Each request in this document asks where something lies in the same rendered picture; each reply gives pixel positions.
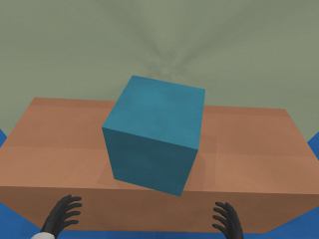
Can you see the robot left hand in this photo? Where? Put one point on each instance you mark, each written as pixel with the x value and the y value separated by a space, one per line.
pixel 55 222

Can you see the pedestal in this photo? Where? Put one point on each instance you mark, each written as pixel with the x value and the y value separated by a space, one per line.
pixel 255 159

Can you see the carton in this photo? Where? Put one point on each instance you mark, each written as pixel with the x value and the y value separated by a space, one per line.
pixel 152 134

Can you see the robot right hand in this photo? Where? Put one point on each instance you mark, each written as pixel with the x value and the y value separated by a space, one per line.
pixel 232 224

